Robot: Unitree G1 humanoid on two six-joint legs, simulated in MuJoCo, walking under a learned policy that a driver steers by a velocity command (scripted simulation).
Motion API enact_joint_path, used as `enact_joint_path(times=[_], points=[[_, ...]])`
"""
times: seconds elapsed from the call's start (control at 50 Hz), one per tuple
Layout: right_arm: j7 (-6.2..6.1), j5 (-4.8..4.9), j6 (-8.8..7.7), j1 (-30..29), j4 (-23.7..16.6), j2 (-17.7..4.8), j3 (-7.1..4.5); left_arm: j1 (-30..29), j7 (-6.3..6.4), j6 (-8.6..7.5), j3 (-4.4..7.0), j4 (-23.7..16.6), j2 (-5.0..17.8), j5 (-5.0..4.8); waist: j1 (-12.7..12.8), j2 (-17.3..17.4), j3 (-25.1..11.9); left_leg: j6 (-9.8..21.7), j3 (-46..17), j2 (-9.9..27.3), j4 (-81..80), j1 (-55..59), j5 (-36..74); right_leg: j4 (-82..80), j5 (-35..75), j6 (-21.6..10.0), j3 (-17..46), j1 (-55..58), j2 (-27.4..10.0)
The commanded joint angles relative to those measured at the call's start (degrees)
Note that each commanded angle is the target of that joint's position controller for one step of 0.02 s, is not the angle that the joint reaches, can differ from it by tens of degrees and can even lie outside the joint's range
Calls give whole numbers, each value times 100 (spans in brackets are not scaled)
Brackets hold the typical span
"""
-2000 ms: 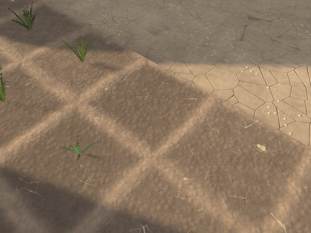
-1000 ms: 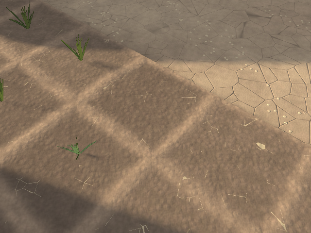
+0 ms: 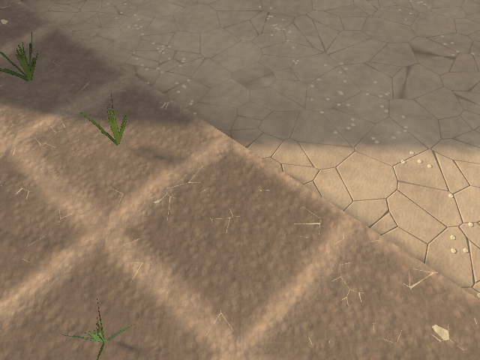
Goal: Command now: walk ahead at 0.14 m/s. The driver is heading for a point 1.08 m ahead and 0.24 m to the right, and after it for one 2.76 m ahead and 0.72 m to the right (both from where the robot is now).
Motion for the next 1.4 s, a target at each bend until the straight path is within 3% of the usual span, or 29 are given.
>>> enact_joint_path(times=[0.02, 0.12, 0.16, 0.18, 0.2, 0.22, 0.3, 0.34, 0.38, 0.46, 0.52, 0.54, 0.56, 0.58, 0.6, 0.64, 0.72, 0.82, 0.94, 0.98, 1.0, 1.02, 1.04, 1.06, 1.08, 1.12, 1.2, 1.28, 1.4], points=[[17, 8, 79, 432, -50, -184, -30, -298, 113, -4, 149, -286, 913, -35, -250, -667, -575, -77, 88, -85, -870, 1306, 728, -331, 3270, -828, 448, -443, -1444], [24, -54, 116, 194, -64, -379, -113, -282, 150, 148, 117, -115, 794, -205, -330, -549, -410, 134, 122, -236, -2241, 1833, 834, 244, 1666, -583, 775, -201, -1441], [-32, -109, 105, 420, -10, -869, -231, 310, 157, 120, 47, -17, 533, -68, -94, 79, -700, 404, -452, 367, -2432, 2887, 3142, 890, 402, -72, 566, -505, -838], [-53, -92, 144, 314, 66, -848, -219, 950, 158, 130, 5, 137, 263, -50, 277, 738, -895, 885, -745, 712, -2227, 3371, 3277, 934, -851, 147, 403, -1003, -528], [-28, -38, 165, 237, 59, -508, -173, 630, 206, 190, -5, 74, 323, -92, 63, 683, -851, 986, -817, 717, -2312, 3186, 2564, 1031, -1176, 259, 337, -1000, -501], [-29, -10, 174, 99, 9, -527, -199, 149, 245, 271, 41, -129, 550, -136, -48, 545, -709, 916, -810, 634, -2391, 3026, 1959, 1161, -1078, 289, 336, -1146, -453], [-165, 79, 175, 679, 80, -1013, -414, -255, 292, 499, 122, -455, 613, -232, -389, 848, -961, 1300, -1736, 1373, -3036, 3318, -624, 2686, -2052, 205, 155, -1904, -286], [-227, -32, 46, 840, 39, -1004, -422, -604, 211, 499, 197, -674, 706, -274, -615, 720, -659, 1616, -2455, 1937, -3625, 3093, -1966, 4303, -2840, 146, 603, -2658, -674], [-225, 71, -58, 171, -130, -969, -409, -573, 156, 488, 260, -748, 686, -314, -294, 555, -426, 1233, -1885, 1743, -3912, 2569, -2339, 3990, -2528, 83, 713, -2534, -996], [-55, 144, -7, -473, -182, -1065, -471, 117, 100, 483, 282, -449, 420, -214, 140, 499, -490, 747, 22, 925, -3767, 1296, -1610, 2407, -1171, 89, -148, -432, -569], [44, 129, 72, -536, -139, -655, -374, 1016, 77, 534, 402, -91, 497, -210, 476, -170, -389, 412, 751, 589, -2251, 472, -2566, 1536, -1227, -81, -360, 691, -206], [105, 49, 72, -727, -257, -256, -252, 1388, 123, 500, 509, -86, 907, -207, 604, -1446, -244, 57, 1248, 148, -155, -493, -2439, 534, -2397, -566, 1418, 1057, -1247], [116, 34, -34, -1061, -620, -105, -186, 1362, 89, 323, 522, -408, 1504, -200, 514, -2005, -50, -25, 560, -540, 1161, -1893, -2418, -716, -3746, -1410, 4426, 1180, -2391], [140, 237, -175, -1300, -785, -358, -211, 1150, 59, 158, 522, -444, 1534, -92, 426, -1562, 207, 146, -148, -260, 1653, -2417, -2064, -1198, -4432, -1700, 5176, 940, -2765], [156, 286, -291, -1202, -746, -676, -258, 760, 67, 33, 439, -589, 1279, -125, 182, -1286, 438, 257, -264, -69, 1598, -2560, -1355, -1051, -3757, -1429, 4723, 894, -2629], [90, -2, -368, -793, -420, -884, -336, 365, 83, 14, 366, -766, 1023, -196, -55, -825, 246, 194, -198, 68, 934, -1800, -343, -736, -1877, -911, 3277, 652, -2000], [153, -2, -354, -1129, -487, -517, -279, 945, 211, 45, 317, -661, 819, -205, 36, -760, -20, 12, 11, -266, -455, -956, 799, -631, 327, -671, 2112, 779, -1468], [307, 96, -354, -1928, -804, -239, -124, 1420, 295, 69, 340, -517, 765, -231, 315, -944, 134, -31, 161, -475, -1744, -457, 1544, -625, 643, -560, 1793, 734, -1373], [458, 134, -448, -2195, -1071, -443, -88, 1577, 306, 145, 411, -368, 818, -235, 291, -1011, 324, 259, 288, -509, -2259, -125, 1142, -191, 1706, -509, 1880, 1373, -1741], [427, 104, -457, -1484, -931, -718, -209, 1411, 287, 190, 445, -439, 912, -207, -92, -1207, -182, 504, 562, -813, -2278, 1021, 793, 627, 3872, -381, 1708, 1471, -1607], [387, 84, -444, -592, -712, -937, -315, 1254, 257, 207, 424, -503, 888, -176, -539, -1201, -752, 741, 494, -736, -2250, 2265, 979, 1573, 4416, -235, 1513, 1155, -1366], [343, -20, -418, 620, -494, -1213, -381, 1079, 227, 194, 362, -658, 777, -101, -1021, -794, -1643, 1153, -537, 191, -1926, 4155, 1008, 3141, 3115, -109, 1437, -29, -1091], [380, -45, -368, 1373, -229, -1555, -483, 1947, 171, 102, 161, -615, 2, -188, -742, 1054, -2704, 2132, -3302, 1682, -2372, 6297, -110, 5445, -930, 318, 1180, -2209, -86], [406, 52, -340, 1329, -154, -978, -324, 1783, 165, 0, 235, -527, 456, -332, -835, 1058, -2495, 2028, -4158, 1720, -3099, 6055, -735, 6145, -2377, 239, 1681, -2826, -119], [382, 113, -318, 751, -218, -720, -247, 1073, 165, -47, 342, -738, 845, -438, -773, 671, -1335, 1731, -3185, 1513, -3206, 5103, -710, 6287, -2075, 192, 1509, -3252, -423], [383, 5, -311, 77, -320, -509, -161, 385, 210, -78, 370, -908, 800, -317, -420, -175, -423, 1487, -1941, 1043, -3532, 3343, 334, 5653, -1348, 169, 1109, -2882, -906], [360, -15, -345, 174, -139, -524, -131, 500, 216, 76, 353, -966, 358, -252, -56, 173, -213, 1520, -1119, 771, -4091, 2335, 790, 4692, -1039, 251, 924, -2391, -1260], [230, 35, -290, 455, -33, -829, -205, -467, 163, 59, 290, -1292, 335, -164, -243, 51, 13, 1401, -558, 604, -4304, 2279, 994, 3127, 283, 382, 721, -2647, -1277], [211, 170, -194, 1166, 243, -969, -225, -1651, -5, 5, 231, -1702, 418, -241, -596, 57, 179, 1144, -338, 683, -3982, 2730, 942, 1621, 1017, 346, 538, -2242, -912]])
